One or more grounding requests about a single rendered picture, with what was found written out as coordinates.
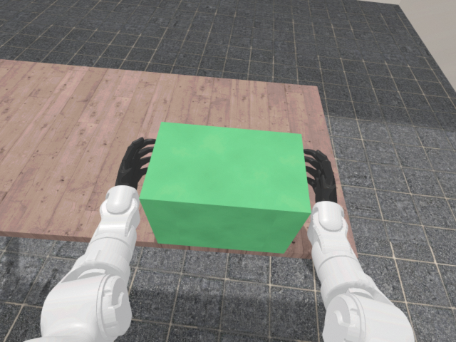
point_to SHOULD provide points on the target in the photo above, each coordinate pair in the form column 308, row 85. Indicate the robot right upper arm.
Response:
column 354, row 318

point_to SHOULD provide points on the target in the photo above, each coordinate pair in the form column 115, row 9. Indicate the table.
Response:
column 65, row 129

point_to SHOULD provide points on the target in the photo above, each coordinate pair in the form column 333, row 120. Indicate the right robot forearm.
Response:
column 337, row 267

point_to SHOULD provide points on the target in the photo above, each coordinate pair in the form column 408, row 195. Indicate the left robot forearm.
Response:
column 111, row 247

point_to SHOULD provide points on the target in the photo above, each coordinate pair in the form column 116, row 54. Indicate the left robot hand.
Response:
column 130, row 171

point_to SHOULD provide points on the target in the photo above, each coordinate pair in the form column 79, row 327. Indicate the right robot hand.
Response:
column 324, row 184

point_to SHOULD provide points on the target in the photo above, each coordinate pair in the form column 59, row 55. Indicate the carton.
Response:
column 226, row 188

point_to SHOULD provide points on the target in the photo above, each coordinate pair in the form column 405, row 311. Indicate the robot left upper arm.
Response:
column 93, row 309

